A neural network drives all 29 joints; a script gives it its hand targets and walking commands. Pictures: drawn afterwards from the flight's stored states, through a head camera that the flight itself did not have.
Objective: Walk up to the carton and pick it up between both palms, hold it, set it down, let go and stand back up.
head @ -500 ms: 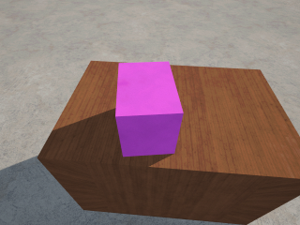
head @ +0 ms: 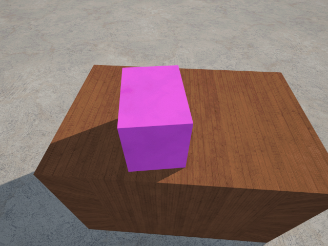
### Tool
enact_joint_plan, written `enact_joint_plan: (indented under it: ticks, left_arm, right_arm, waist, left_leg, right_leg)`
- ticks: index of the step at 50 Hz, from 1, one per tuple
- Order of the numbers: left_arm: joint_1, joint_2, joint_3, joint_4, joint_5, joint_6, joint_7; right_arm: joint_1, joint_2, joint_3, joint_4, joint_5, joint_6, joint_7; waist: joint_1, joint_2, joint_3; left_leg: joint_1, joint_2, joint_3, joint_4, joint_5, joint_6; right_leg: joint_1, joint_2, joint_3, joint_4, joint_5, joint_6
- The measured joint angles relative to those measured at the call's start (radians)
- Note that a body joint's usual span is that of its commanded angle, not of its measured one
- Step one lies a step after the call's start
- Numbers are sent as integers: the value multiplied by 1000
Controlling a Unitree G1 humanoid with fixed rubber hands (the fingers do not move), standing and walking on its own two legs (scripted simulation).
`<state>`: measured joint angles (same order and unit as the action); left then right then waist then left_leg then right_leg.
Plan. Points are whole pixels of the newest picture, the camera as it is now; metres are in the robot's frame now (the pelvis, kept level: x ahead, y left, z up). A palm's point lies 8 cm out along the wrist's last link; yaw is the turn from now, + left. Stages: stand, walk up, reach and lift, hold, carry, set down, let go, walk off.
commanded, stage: stand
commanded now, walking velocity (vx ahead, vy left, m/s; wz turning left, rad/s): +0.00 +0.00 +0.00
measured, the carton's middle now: (153, 117) +0.52 +0.04 -0.01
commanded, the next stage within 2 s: reach and lift in 0.26 s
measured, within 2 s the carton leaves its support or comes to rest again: neither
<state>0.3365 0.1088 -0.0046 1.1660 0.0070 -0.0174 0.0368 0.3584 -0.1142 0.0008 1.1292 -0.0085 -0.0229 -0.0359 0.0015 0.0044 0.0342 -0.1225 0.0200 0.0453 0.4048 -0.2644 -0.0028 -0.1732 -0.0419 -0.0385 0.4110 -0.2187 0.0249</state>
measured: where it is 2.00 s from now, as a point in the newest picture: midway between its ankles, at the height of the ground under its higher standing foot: outside the picture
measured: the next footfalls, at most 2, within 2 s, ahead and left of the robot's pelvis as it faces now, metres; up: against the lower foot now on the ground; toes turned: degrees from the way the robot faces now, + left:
none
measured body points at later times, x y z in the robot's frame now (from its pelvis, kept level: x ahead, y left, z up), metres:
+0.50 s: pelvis -0.04 -0.01 -0.03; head +0.01 +0.00 +0.42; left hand +0.20 +0.21 -0.14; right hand +0.16 -0.23 -0.15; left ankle -0.03 +0.12 -0.74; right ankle +0.00 -0.13 -0.74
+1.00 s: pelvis -0.03 -0.03 +0.00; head +0.03 -0.02 +0.45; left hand +0.19 +0.21 -0.10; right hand +0.17 -0.20 -0.10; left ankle -0.03 +0.12 -0.74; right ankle +0.00 -0.13 -0.74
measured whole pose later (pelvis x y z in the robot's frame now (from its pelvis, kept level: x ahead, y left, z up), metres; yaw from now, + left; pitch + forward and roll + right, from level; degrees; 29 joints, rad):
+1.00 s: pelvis -0.03 -0.03 +0.00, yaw -2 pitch +2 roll +0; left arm -0.07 0.23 0.10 0.57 0.02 0.45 -0.06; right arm 0.04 -0.04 0.05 0.59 0.06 0.19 -0.14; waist 0.02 -0.03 0.09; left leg -0.21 0.07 0.06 0.37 -0.19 -0.05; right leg -0.28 0.01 -0.03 0.38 -0.14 -0.02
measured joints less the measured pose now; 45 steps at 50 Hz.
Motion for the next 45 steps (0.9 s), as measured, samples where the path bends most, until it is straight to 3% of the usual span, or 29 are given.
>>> enact_joint_plan:
  ticks: [14,17,20,23,25,27,29,32,36,41,45]
  left_arm:
    - [2,6,-3,-6,-10,19,-8]
    - [-112,77,-56,-87,-51,170,-20]
    - [-338,146,-36,-176,-64,361,-11]
    - [-590,150,31,-207,-22,573,-35]
    - [-681,113,73,-249,12,655,-71]
    - [-671,53,104,-377,80,703,-115]
    - [-605,-12,123,-515,154,741,-141]
    - [-484,-85,137,-630,196,733,-136]
    - [-365,-87,149,-604,158,617,-102]
    - [-356,19,143,-503,75,513,-59]
    - [-403,97,132,-521,18,481,-64]
  right_arm:
    - [2,2,-10,4,-12,7,6]
    - [-125,18,-137,-81,-112,111,75]
    - [-291,-4,-171,-184,-134,221,89]
    - [-486,-45,-97,-166,-2,360,57]
    - [-572,-46,-29,-189,101,434,21]
    - [-596,-14,13,-246,172,434,-26]
    - [-591,27,26,-239,189,352,-69]
    - [-531,64,32,-222,129,191,-94]
    - [-431,74,25,-246,23,67,-64]
    - [-342,104,-17,-369,-47,108,-55]
    - [-330,112,-11,-464,-15,190,-79]
  waist:
    - [-2,-4,-6]
    - [-28,-56,-36]
    - [-27,-84,-71]
    - [-32,-70,-148]
    - [-42,-38,-164]
    - [-47,-17,-112]
    - [-53,-6,-45]
    - [-47,-1,27]
    - [-23,2,95]
    - [12,-15,103]
    - [19,-42,80]
  left_leg:
    - [-20,4,-1,9,3,-4]
    - [-137,-15,8,78,-7,-4]
    - [-270,-16,9,168,-23,-8]
    - [-439,-5,-4,262,-35,-16]
    - [-483,11,-15,289,-40,-15]
    - [-408,29,-11,248,-28,-17]
    - [-281,40,5,166,-4,-21]
    - [-108,37,30,37,36,-26]
    - [25,32,39,-73,75,-30]
    - [-35,44,23,-46,69,-18]
    - [-109,45,9,-19,70,-20]
  right_leg:
    - [-19,4,-1,6,4,-4]
    - [-167,-18,12,139,-38,-10]
    - [-301,-23,17,228,-55,-14]
    - [-448,-16,7,284,-51,-21]
    - [-473,0,-4,272,-33,-19]
    - [-391,21,-2,205,-5,-29]
    - [-270,36,10,121,27,-52]
    - [-123,39,31,32,53,-52]
    - [-24,38,36,-8,53,-40]
    - [-74,48,19,9,46,-47]
    - [-137,46,6,25,48,-51]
